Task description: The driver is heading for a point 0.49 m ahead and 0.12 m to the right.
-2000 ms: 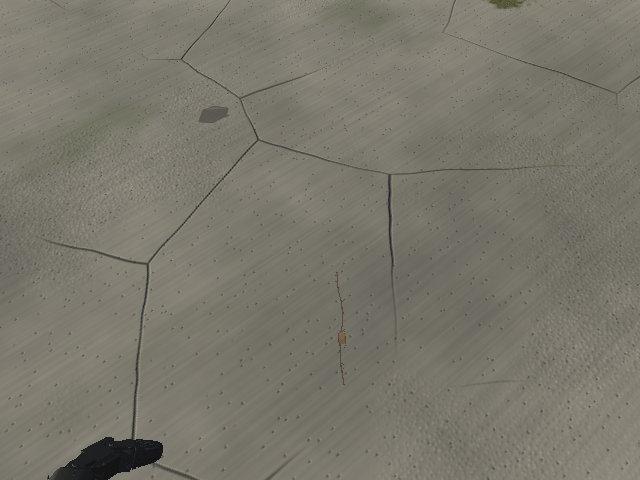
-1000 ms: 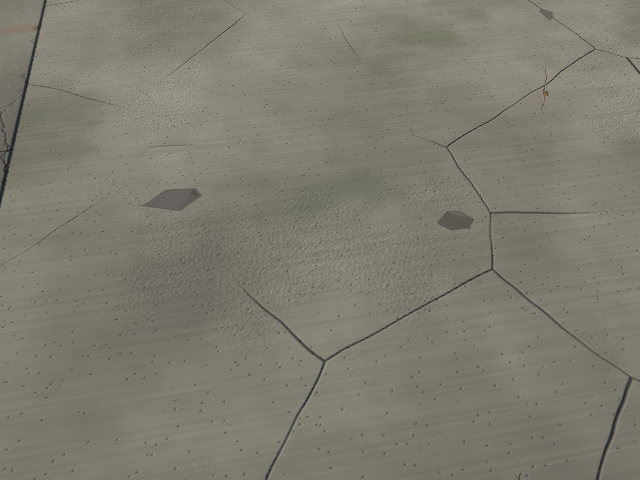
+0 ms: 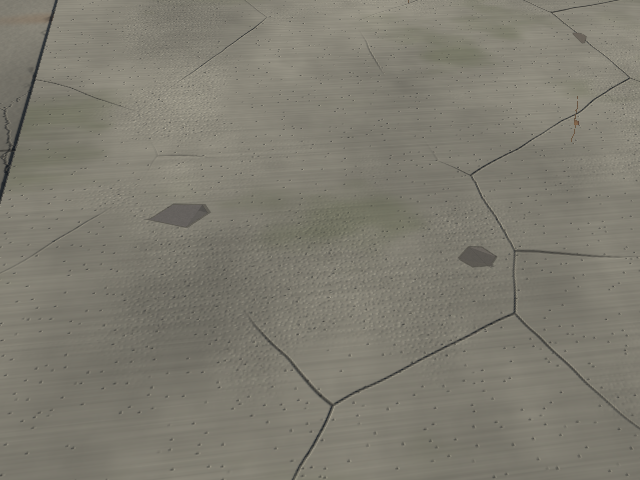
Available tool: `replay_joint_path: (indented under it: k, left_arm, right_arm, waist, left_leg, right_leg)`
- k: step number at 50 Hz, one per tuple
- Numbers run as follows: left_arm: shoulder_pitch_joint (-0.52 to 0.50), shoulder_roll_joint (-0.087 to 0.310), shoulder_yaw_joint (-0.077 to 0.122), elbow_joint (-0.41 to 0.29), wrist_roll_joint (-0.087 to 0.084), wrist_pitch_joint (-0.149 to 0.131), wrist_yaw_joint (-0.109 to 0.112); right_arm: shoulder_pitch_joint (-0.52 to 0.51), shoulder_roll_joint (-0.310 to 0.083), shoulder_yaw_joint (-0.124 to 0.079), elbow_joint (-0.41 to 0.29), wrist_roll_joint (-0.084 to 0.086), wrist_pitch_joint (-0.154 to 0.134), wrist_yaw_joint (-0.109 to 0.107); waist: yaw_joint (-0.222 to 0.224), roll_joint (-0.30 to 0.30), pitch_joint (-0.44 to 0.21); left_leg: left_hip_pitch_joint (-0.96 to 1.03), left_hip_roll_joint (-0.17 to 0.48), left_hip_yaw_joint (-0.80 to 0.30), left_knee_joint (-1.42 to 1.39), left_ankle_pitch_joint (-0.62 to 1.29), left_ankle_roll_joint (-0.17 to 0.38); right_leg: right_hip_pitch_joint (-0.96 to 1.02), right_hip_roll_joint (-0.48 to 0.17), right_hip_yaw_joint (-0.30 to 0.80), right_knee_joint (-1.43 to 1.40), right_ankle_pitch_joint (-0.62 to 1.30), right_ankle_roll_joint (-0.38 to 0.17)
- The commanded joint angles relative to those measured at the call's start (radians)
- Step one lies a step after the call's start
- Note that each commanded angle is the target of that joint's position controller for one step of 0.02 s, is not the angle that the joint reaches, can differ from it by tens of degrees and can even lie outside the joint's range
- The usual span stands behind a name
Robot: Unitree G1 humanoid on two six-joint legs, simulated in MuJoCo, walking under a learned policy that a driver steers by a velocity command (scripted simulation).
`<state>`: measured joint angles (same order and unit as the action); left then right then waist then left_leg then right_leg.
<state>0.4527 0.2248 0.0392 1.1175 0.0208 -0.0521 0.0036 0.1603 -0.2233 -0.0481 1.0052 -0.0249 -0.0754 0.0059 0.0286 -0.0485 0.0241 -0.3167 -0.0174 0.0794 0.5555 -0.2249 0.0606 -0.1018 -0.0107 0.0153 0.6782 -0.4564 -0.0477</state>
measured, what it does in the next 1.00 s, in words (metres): walks ahead, turning right: right foot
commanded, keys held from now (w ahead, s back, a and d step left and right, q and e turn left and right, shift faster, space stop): w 0.10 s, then w+e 0.10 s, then e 0.62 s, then no key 0.18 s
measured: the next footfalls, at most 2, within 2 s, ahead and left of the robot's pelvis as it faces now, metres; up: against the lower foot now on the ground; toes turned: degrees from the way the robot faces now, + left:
right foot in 0.42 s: +0.37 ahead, -0.06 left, +0.00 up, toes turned -10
left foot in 1.02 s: +0.38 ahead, +0.12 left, +0.00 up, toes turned -28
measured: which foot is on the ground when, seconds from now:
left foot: down 0.00-0.42, up 0.44-1.00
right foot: up 0.00-0.40, down 0.42-1.00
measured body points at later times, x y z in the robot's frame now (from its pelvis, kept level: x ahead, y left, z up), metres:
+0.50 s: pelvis +0.23 +0.00 -0.02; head +0.28 -0.01 +0.43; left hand +0.39 +0.23 -0.15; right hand +0.20 -0.24 -0.17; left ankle +0.08 +0.11 -0.63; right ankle +0.33 -0.05 -0.73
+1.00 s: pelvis +0.30 +0.03 +0.01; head +0.33 +0.03 +0.46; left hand +0.48 +0.26 -0.12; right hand +0.32 -0.26 -0.11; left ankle +0.35 +0.14 -0.72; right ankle +0.33 -0.05 -0.73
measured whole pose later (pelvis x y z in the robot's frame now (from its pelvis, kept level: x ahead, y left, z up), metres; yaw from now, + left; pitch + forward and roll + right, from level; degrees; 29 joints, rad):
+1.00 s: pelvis +0.30 +0.03 +0.01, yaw -24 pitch +2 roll +0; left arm 0.23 0.27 0.09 0.86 0.03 0.04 0.01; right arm 0.16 -0.25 -0.04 0.83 0.00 0.02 -0.05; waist 0.04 -0.02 0.02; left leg -0.29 -0.04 -0.05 0.58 -0.35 0.01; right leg -0.33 0.17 0.18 0.43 -0.10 -0.08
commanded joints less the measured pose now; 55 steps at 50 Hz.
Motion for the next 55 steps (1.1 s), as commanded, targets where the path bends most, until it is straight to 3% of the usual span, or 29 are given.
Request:
replay_joint_path:
  k: [1,2,3,5,9,11,15,17,19,20,21,22,23,24,25,26,27,28,31,37,39,45,49,50,51,52,53,54,55]
  left_arm:
    - [-0.14,0.095,0.017,-0.133,0.015,-0.021,-0.014]
    - [-0.153,0.071,0.011,-0.128,0.01,-0.024,-0.024]
    - [-0.149,0.052,0.011,-0.124,0.007,-0.025,-0.03]
    - [-0.128,0.044,0.012,-0.115,0.02,-0.009,-0.037]
    - [-0.233,0.041,0.016,-0.155,0.007,0.016,-0.042]
    - [-0.311,0.029,0.012,-0.189,0.004,0.016,-0.042]
    - [-0.414,-0.009,-0.011,-0.233,0.003,0.007,-0.038]
    - [-0.371,0.017,-0.006,-0.231,0.006,0.005,-0.033]
    - [-0.214,0.057,0.012,-0.19,0.013,-0.004,-0.024]
    - [-0.107,0.079,0.025,-0.159,0.019,-0.014,-0.02]
    - [-0.035,0.118,0.041,-0.146,0.03,-0.024,-0.016]
    - [-0.053,0.22,0.063,-0.165,0.027,-0.025,-0.01]
    - [-0.044,0.259,0.078,-0.185,-0.011,-0.007,-0.014]
    - [-0.139,0.226,0.077,-0.223,-0.03,0.016,-0.006]
    - [-0.214,0.163,0.061,-0.243,-0.03,0.027,0.001]
    - [-0.236,0.123,0.05,-0.242,-0.021,0.033,0.006]
    - [-0.229,0.105,0.047,-0.239,-0.021,0.036,0.013]
    - [-0.223,0.099,0.044,-0.236,-0.014,0.037,0.013]
    - [-0.222,0.143,0.057,-0.251,-0.002,0.031,0.005]
    - [-0.199,0.178,0.074,-0.282,-0.006,0.063,0.008]
    - [-0.187,0.183,0.079,-0.288,-0.004,0.071,0.01]
    - [-0.187,0.175,0.078,-0.3,0.01,0.078,0.008]
    - [-0.219,0.166,0.069,-0.301,0.004,0.09,0.006]
    - [-0.224,0.159,0.064,-0.303,-0.005,0.092,0.01]
    - [-0.192,0.117,0.051,-0.307,-0.012,0.089,0.013]
    - [-0.172,0.082,0.041,-0.324,-0.026,0.081,0.015]
    - [-0.209,0.161,0.061,-0.306,0.001,0.078,0.019]
    - [-0.195,0.159,0.063,-0.295,-0.001,0.078,0.015]
    - [-0.185,0.144,0.061,-0.278,-0.002,0.081,0.012]
  right_arm:
    - [0.307,-0.177,-0.039,0.059,0.003,0.014,-0.011]
    - [0.214,-0.133,-0.028,0.026,0.006,0.008,-0.004]
    - [0.171,-0.11,-0.019,0.013,0.007,0.0,-0.004]
    - [0.179,-0.068,-0.002,0.025,0.009,-0.016,-0.01]
    - [0.273,-0.077,0.003,0.06,0.004,-0.034,-0.021]
    - [0.277,-0.058,0.012,0.06,0.002,-0.036,-0.023]
    - [0.276,-0.05,0.023,0.06,0.01,-0.037,-0.036]
    - [0.275,-0.077,0.016,0.061,0.012,-0.034,-0.05]
    - [0.243,-0.107,0.003,0.049,0.013,-0.026,-0.063]
    - [0.224,-0.115,-0.001,0.04,0.016,-0.019,-0.065]
    - [0.211,-0.123,-0.006,0.026,0.023,-0.016,-0.059]
    - [0.282,-0.031,0.008,-0.013,0.013,-0.012,-0.05]
    - [0.355,-0.04,0.002,-0.029,0.037,0.003,-0.047]
    - [0.299,-0.078,-0.003,-0.037,0.012,0.011,-0.043]
    - [0.201,-0.084,-0.005,-0.065,0.003,0.011,-0.039]
    - [0.156,-0.088,-0.011,-0.079,-0.004,0.015,-0.04]
    - [0.151,-0.085,-0.013,-0.09,-0.014,0.032,-0.041]
    - [0.17,-0.068,-0.011,-0.089,-0.017,0.054,-0.042]
    - [0.169,-0.045,-0.007,-0.107,-0.009,0.085,-0.047]
    - [0.011,-0.093,-0.021,-0.185,-0.005,0.113,-0.049]
    - [-0.024,-0.099,-0.021,-0.205,-0.001,0.113,-0.051]
    - [-0.01,-0.096,-0.011,-0.223,0.016,0.096,-0.057]
    - [0.096,-0.09,-0.004,-0.208,0.026,0.081,-0.061]
    - [0.129,-0.094,-0.004,-0.201,0.022,0.074,-0.063]
    - [0.102,-0.152,-0.014,-0.212,0.006,0.068,-0.068]
    - [0.028,-0.23,-0.023,-0.255,-0.007,0.068,-0.067]
    - [0.021,-0.2,-0.018,-0.244,-0.014,0.065,-0.06]
    - [0.003,-0.146,-0.002,-0.245,-0.003,0.059,-0.053]
    - [-0.024,-0.119,0.006,-0.241,0.004,0.054,-0.05]
  waist:
    - [-0.106,0.161,0.025]
    - [-0.075,0.101,0.066]
    - [-0.041,0.091,0.077]
    - [-0.012,0.106,0.064]
    - [-0.018,0.099,0.087]
    - [-0.022,0.097,0.118]
    - [-0.038,0.119,0.101]
    - [-0.018,0.138,0.061]
    - [0.042,0.152,-0.019]
    - [0.085,0.145,-0.072]
    - [0.128,0.098,-0.113]
    - [0.042,-0.119,-0.21]
    - [0.035,-0.14,-0.404]
    - [0.019,0.002,-0.327]
    - [0.016,0.049,-0.174]
    - [-0.009,0.096,-0.088]
    - [-0.025,0.089,-0.063]
    - [-0.039,0.077,-0.064]
    - [-0.05,0.047,-0.1]
    - [0.002,-0.038,-0.087]
    - [0.016,-0.048,-0.071]
    - [0.02,-0.07,-0.082]
    - [-0.028,-0.068,-0.086]
    - [-0.047,-0.048,-0.078]
    - [-0.014,0.081,-0.069]
    - [0.013,0.257,-0.059]
    - [-0.01,0.193,-0.029]
    - [0.015,0.136,-0.03]
    - [0.032,0.123,-0.014]
  left_leg:
    - [0.42,0.38,-0.649,-0.395,-0.469,0.178]
    - [0.33,0.336,-0.547,-0.406,-0.358,0.161]
    - [0.27,0.294,-0.457,-0.425,-0.241,0.14]
    - [0.239,0.236,-0.329,-0.434,-0.03,0.121]
    - [0.277,0.224,-0.176,-0.449,0.211,0.117]
    - [0.261,0.207,-0.098,-0.442,0.379,0.105]
    - [0.223,0.175,0.042,-0.353,0.71,0.064]
    - [0.271,0.19,0.058,-0.247,0.866,0.047]
    - [0.309,0.202,0.063,-0.031,1.006,0.034]
    - [0.297,0.198,0.065,0.141,0.928,0.027]
    - [0.213,0.147,0.09,0.385,0.664,0.003]
    - [-0.036,0.016,0.104,0.735,-0.267,-0.031]
    - [-0.208,-0.079,-0.07,0.978,-0.411,-0.048]
    - [-0.261,-0.004,-0.123,0.97,-0.305,-0.045]
    - [-0.287,0.026,-0.116,0.907,-0.235,-0.049]
    - [-0.273,0.051,-0.122,0.826,-0.201,-0.055]
    - [-0.227,0.067,-0.128,0.752,-0.19,-0.063]
    - [-0.178,0.064,-0.124,0.701,-0.186,-0.069]
    - [-0.147,0.048,-0.113,0.597,-0.155,-0.086]
    - [-0.239,0.044,-0.142,0.428,-0.094,-0.117]
    - [-0.254,0.036,-0.152,0.381,-0.101,-0.119]
    - [-0.138,-0.004,-0.141,0.23,-0.171,-0.084]
    - [0.069,-0.035,-0.11,-0.058,-0.126,-0.037]
    - [0.157,-0.02,-0.121,-0.214,-0.04,-0.02]
    - [0.213,0.118,-0.279,-0.334,-0.066,0.013]
    - [0.234,0.359,-0.556,-0.396,0.04,0.104]
    - [0.1,0.396,-0.538,-0.34,0.238,0.189]
    - [0.084,0.342,-0.464,-0.32,0.314,0.188]
    - [0.079,0.277,-0.374,-0.303,0.35,0.155]
  right_leg:
    - [-0.628,-0.015,0.021,0.513,-0.006,-0.058]
    - [-0.607,-0.051,0.028,0.5,0.093,-0.059]
    - [-0.562,-0.075,0.024,0.458,0.152,-0.053]
    - [-0.506,-0.087,0.0,0.416,0.202,-0.026]
    - [-0.599,-0.068,-0.011,0.368,0.282,-0.004]
    - [-0.611,-0.046,-0.024,0.274,0.335,0.0]
    - [-0.422,0.005,-0.142,0.001,0.458,-0.014]
    - [-0.344,0.039,-0.161,-0.043,0.446,-0.04]
    - [-0.219,0.087,-0.164,-0.068,0.389,-0.083]
    - [-0.116,0.095,-0.145,-0.141,0.429,-0.106]
    - [0.004,0.042,-0.077,-0.238,0.601,-0.139]
    - [0.231,-0.241,0.224,-0.097,1.248,-0.235]
    - [0.39,-0.395,0.563,-0.188,1.308,-0.435]
    - [0.268,-0.362,0.511,-0.266,1.028,-0.422]
    - [0.11,-0.314,0.435,-0.325,0.858,-0.381]
    - [-0.004,-0.262,0.379,-0.363,0.809,-0.333]
    - [-0.084,-0.219,0.322,-0.38,0.803,-0.301]
    - [-0.136,-0.19,0.284,-0.387,0.791,-0.276]
    - [-0.175,-0.141,0.252,-0.381,0.758,-0.239]
    - [-0.144,-0.106,0.368,-0.437,0.233,-0.164]
    - [-0.123,-0.108,0.414,-0.445,0.154,-0.16]
    - [-0.095,-0.111,0.45,-0.402,0.279,-0.169]
    - [-0.134,-0.095,0.46,-0.348,0.397,-0.136]
    - [-0.18,-0.064,0.441,-0.323,0.334,-0.096]
    - [-0.254,0.009,0.367,-0.222,0.153,-0.039]
    - [-0.391,0.17,0.171,-0.054,0.0,0.011]
    - [-0.335,0.153,0.131,0.119,-0.087,0.022]
    - [-0.296,0.133,0.149,0.19,-0.046,0.028]
    - [-0.282,0.123,0.146,0.225,0.009,0.039]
